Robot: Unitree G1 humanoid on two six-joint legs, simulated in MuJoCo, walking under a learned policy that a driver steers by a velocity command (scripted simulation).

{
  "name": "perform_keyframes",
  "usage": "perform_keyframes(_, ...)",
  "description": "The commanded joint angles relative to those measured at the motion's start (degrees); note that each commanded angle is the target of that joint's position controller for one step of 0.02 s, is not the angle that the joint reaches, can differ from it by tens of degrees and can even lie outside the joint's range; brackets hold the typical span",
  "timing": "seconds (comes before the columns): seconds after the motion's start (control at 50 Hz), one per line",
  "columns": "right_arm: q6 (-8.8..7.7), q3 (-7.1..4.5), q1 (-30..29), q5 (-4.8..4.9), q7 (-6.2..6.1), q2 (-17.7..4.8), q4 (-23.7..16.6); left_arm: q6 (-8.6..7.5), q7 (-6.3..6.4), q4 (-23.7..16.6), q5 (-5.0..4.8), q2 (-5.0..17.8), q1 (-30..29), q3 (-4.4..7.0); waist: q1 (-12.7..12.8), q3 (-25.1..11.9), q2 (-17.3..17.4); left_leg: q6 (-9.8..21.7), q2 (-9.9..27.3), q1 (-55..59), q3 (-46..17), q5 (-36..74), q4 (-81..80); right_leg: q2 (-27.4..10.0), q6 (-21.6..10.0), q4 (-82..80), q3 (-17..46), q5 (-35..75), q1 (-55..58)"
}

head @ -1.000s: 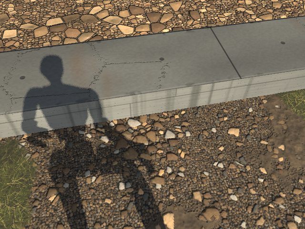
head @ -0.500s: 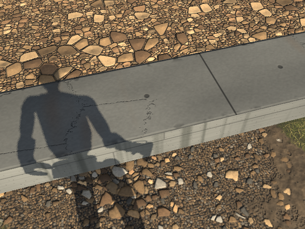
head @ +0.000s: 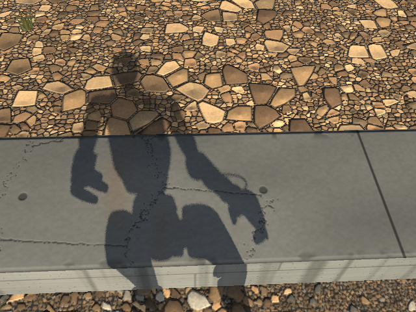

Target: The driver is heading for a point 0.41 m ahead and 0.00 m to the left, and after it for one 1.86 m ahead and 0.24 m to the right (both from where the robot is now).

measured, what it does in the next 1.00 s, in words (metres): walks ahead: right foot, then left foot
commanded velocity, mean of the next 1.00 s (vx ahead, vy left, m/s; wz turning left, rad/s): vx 0.50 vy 0.00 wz -0.02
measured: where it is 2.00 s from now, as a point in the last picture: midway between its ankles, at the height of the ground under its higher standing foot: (263, 122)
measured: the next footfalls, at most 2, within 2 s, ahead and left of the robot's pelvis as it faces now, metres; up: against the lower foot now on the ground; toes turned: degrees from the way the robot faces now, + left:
right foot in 0.20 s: +0.30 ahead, -0.14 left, +0.00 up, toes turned +12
left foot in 0.62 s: +0.37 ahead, +0.10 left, +0.00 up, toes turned +6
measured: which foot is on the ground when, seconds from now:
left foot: down 0.00-0.22, up 0.24-0.60, down 0.62-1.00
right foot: up 0.00-0.18, down 0.20-0.62, up 0.64-1.00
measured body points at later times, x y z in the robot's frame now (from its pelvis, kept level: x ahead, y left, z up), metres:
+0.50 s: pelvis +0.25 -0.04 +0.00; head +0.28 -0.05 +0.45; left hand +0.24 +0.24 -0.11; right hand +0.50 -0.23 -0.09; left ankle +0.30 +0.11 -0.70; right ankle +0.26 -0.15 -0.75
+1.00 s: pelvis +0.44 -0.03 -0.01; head +0.49 -0.02 +0.44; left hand +0.68 +0.11 -0.09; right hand +0.32 -0.24 -0.14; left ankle +0.33 +0.09 -0.75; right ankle +0.57 -0.17 -0.46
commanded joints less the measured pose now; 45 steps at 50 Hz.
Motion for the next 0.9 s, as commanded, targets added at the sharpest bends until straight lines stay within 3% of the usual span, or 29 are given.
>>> perform_keyframes(0.02,-0.52,-2.96,-2.5,0.49,-1.2,-10.5,-3.9,-0.28,0.24,-3.8,-0.03,2.6,-3.1,0.37,0.4,-2.7,4.8,8.0,10.2,-6.2,-7.4,14.0,-6.1,3.3,1.9,-12.7,-3.3,11.8,7.5)
perform_keyframes(0.06,-0.06,-3.09,0.2,0.52,-1.37,-10.8,-2.9,-0.57,-0.04,-4.7,-0.74,2.9,-6.9,0.43,-1.6,-3.3,5.6,6.6,10.4,-5.3,-9.2,10.2,-5.0,5.2,1.9,-18.8,-3.2,17.2,10.0)
perform_keyframes(0.12,0.33,-3.0,1.0,0.76,-1.63,-9.7,-2.5,-0.99,-0.08,-5.6,-1.08,4.8,-8.4,1.19,-1.2,-4.0,7.3,4.9,12.2,-0.5,-14.1,9.4,0.1,5.9,0.3,-23.9,-0.6,15.7,11.5)
perform_keyframes(0.16,0.48,-3.0,-0.2,0.61,-1.78,-9.2,-2.8,-1.42,-0.08,-4.8,-1.32,6.7,-5.2,2.12,0.9,-5.0,8.8,3.7,13.5,2.1,-17.4,9.0,4.3,5.1,-1.8,-25.1,-0.1,11.8,14.6)
perform_keyframes(0.18,0.52,-2.61,-1.2,0.5,-1.68,-8.0,-3.3,-1.67,0.11,-3.8,-1.2,7.4,-1.2,2.76,3.2,-6.4,8.7,2.6,12.0,1.6,-17.3,9.9,8.1,4.9,-3.4,-27.7,-1.0,12.0,20.0)
perform_keyframes(0.2,0.39,-1.56,-1.0,0.16,-1.45,-5.2,-3.7,-1.93,0.36,-2.6,-0.15,8.8,6.2,3.41,6.6,-12.3,6.9,0.7,8.6,-2.2,-14.9,8.0,19.1,0.9,-6.0,-27.2,2.0,10.7,32.8)
perform_keyframes(0.22,0.24,-0.07,1.1,-1.38,-1.38,-0.9,-5.0,-1.57,0.83,-2.6,0.03,12.1,12.2,4.11,7.2,-19.3,-3.2,-1.9,3.5,-9.9,-8.4,-13.4,33.4,-10.4,-9.4,-27.3,13.9,11.9,45.4)
perform_keyframes(0.24,-0.27,0.17,7.3,0.97,-1.11,-1.7,-7.1,-0.83,0.32,-0.3,0.29,15.0,14.3,5.02,3.2,-20.8,-21.2,-3.7,1.2,-29.8,-4.4,-26.9,48.2,-20.7,-18.6,-33.6,40.7,-4.7,54.9)
perform_keyframes(0.26,0.02,-0.86,6.0,1.7,-1.29,-7.5,-4.7,-0.87,0.07,-1.9,-0.35,8.9,11.3,3.85,4.7,-15.2,-10.2,-4.6,5.6,-32.9,-6.5,-21.6,53.9,-18.4,-17.4,-36.2,39.3,-16.7,49.2)
perform_keyframes(0.28,0.38,-1.39,0.4,0.91,-1.17,-9.1,-5.2,-0.65,0.21,-2.1,-0.52,5.9,9.6,2.99,5.9,-9.8,-5.5,-4.9,7.0,-32.9,-4.7,-16.4,54.5,-15.3,-15.0,-36.4,29.1,-15.1,43.1)
perform_keyframes(0.3,0.63,-1.13,-2.6,-0.12,-1.29,-7.9,-5.6,-0.55,0.02,-2.0,-0.01,4.6,7.6,2.33,5.3,-7.0,-1.9,-5.4,8.4,-30.8,-3.2,-13.6,53.0,-12.4,-14.4,-37.2,22.4,-6.3,37.2)
perform_keyframes(0.32,0.4,-0.95,-5.0,-0.93,-1.24,-6.6,-6.5,-0.53,-0.05,-1.2,0.11,3.8,6.9,1.94,4.7,-4.6,-1.7,-5.5,9.3,-29.4,-3.1,-11.9,49.8,-10.2,-14.8,-38.2,18.2,0.9,32.8)
perform_keyframes(0.34,0.28,-0.63,-4.8,-0.7,-1.11,-5.0,-6.7,-0.63,-0.06,-0.7,0.21,3.6,6.5,1.74,3.5,-3.6,-2.9,-5.6,9.8,-26.1,-2.4,-11.2,47.2,-8.3,-14.6,-39.1,14.4,7.3,29.4)
perform_keyframes(0.4,-0.11,0.77,-4.8,-1.66,-1.06,-1.6,-6.6,-0.71,-0.09,0.2,-0.71,4.6,5.7,1.94,1.6,-4.6,-4.1,-7.0,9.3,-20.3,2.0,-11.1,36.5,-6.0,-16.7,-39.5,7.9,24.2,25.5)
perform_keyframes(0.44,-0.5,1.91,-7.0,-2.08,-0.83,0.7,-6.8,0.06,-0.04,-0.3,-1.29,5.7,4.3,2.32,1.6,-5.6,-4.1,-7.7,8.3,-14.4,4.0,-8.3,27.3,-4.5,-16.5,-38.8,5.1,27.7,23.0)
perform_keyframes(0.48,-0.69,1.75,-9.9,-1.24,-0.67,-0.4,-6.9,0.83,0.07,0.1,-1.68,7.2,6.4,2.88,2.9,-6.0,-4.9,-8.2,6.8,-11.3,4.4,-2.8,21.1,-4.7,-16.3,-38.5,5.5,26.7,23.2)
perform_keyframes(0.52,0.04,1.66,-7.7,-0.87,-0.46,-0.8,-5.8,2.14,0.03,0.7,-2.2,6.3,8.4,2.62,2.3,-6.9,-7.4,-7.9,5.3,-6.1,5.4,-2.4,20.9,-5.6,-16.8,-37.1,7.0,25.0,22.0)
perform_keyframes(0.58,-0.12,0.7,-6.1,-1.45,-0.57,-1.6,-5.7,3.29,0.7,0.3,-3.08,5.1,8.0,2.18,-1.1,-6.7,-5.8,-5.2,4.8,2.8,5.9,3.7,6.7,-4.1,-14.0,-30.6,8.8,24.8,22.2)
perform_keyframes(0.6,-0.3,0.01,-3.2,-1.99,-0.82,-2.6,-5.2,3.26,0.9,-0.2,-2.97,3.8,7.5,1.75,-3.0,-8.3,-4.7,-4.3,6.5,9.6,4.4,5.7,1.9,-1.2,-11.7,-24.1,7.7,25.1,20.3)
perform_keyframes(0.62,-0.4,-1.29,3.8,-2.95,-1.31,-6.9,-4.3,2.74,1.05,-2.0,-2.46,0.2,5.2,0.75,-6.0,-12.1,3.2,-1.9,16.5,22.4,-6.2,15.9,0.8,4.0,-7.4,-7.7,4.5,11.4,9.7)
perform_keyframes(0.64,0.32,-2.21,6.7,-3.01,-1.44,-11.2,-3.7,1.82,0.93,-2.6,-1.92,-2.9,12.4,-0.11,-2.0,-14.0,15.6,6.1,30.4,27.7,-21.3,26.7,1.9,9.0,-4.4,7.2,1.6,-20.6,-3.5)
perform_keyframes(0.66,0.33,-2.45,6.9,-2.42,-1.18,-8.9,-2.9,2.21,0.89,-1.4,-3.49,2.2,15.1,1.26,-1.7,-12.4,11.5,11.6,33.5,22.8,-27.4,4.1,-0.1,5.6,-3.1,19.3,2.3,-23.0,-9.9)
perform_keyframes(0.68,0.15,-1.5,5.2,-1.54,-0.79,-4.7,-3.0,2.99,0.74,-1.1,-3.99,4.1,12.4,2.03,-2.0,-6.4,8.0,10.5,30.0,19.0,-24.5,-14.9,-3.1,3.2,-2.8,26.0,2.2,-18.7,-15.2)
perform_keyframes(0.7,0.17,-0.63,2.3,-1.12,-0.63,-2.1,-2.5,3.82,0.91,-1.1,-3.67,2.9,10.7,2.13,-1.0,-1.6,9.1,8.3,26.6,15.1,-20.6,-21.6,-5.5,2.8,-2.1,29.9,1.2,-14.5,-19.2)
perform_keyframes(0.74,0.12,-0.09,0.9,-1.84,-0.59,-0.7,-0.7,4.93,0.7,-0.4,-2.59,-0.1,10.8,1.75,0.5,2.8,11.6,7.3,23.7,6.7,-14.1,-17.5,-9.0,2.6,-0.1,43.1,-0.5,-10.3,-19.9)
perform_keyframes(0.76,0.31,-0.15,2.7,-2.05,-0.73,-1.0,1.2,5.38,1.09,-0.5,-3.12,-2.5,9.8,1.17,0.2,3.4,12.4,7.9,24.9,5.6,-12.5,-14.5,-10.0,3.5,0.0,58.8,-2.4,-12.4,-24.0)
perform_keyframes(0.82,0.7,0.98,7.1,-2.31,-0.99,2.1,5.6,5.35,1.79,-4.7,-3.81,-7.3,4.0,-1.39,1.0,5.2,4.7,6.7,26.4,8.0,-5.2,-6.3,-7.8,3.3,-1.7,76.4,1.3,-13.1,-40.8)
perform_keyframes(0.88,1.56,1.88,11.7,-2.8,-1.54,3.3,9.4,5.22,0.98,-8.1,-3.09,-10.5,-1.0,-3.47,0.2,4.8,4.7,4.2,26.1,9.6,0.1,-2.4,-6.5,4.4,-2.9,82.3,0.4,-8.8,-49.4)
perform_keyframes(0.9,1.64,2.05,11.2,-2.65,-1.82,2.8,9.7,5.36,0.81,-9.8,-3.1,-10.9,-2.2,-4.08,1.3,5.4,4.2,3.2,25.5,8.6,2.6,-2.2,-6.9,3.9,-3.1,80.0,0.9,-7.8,-50.7)
Velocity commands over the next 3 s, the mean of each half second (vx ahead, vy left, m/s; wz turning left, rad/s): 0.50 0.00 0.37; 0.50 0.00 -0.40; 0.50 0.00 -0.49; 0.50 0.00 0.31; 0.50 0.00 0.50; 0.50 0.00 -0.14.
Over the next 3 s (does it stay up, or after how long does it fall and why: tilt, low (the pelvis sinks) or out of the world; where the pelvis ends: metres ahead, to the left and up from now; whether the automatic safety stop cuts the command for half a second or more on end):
stays up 1.56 -0.16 0.12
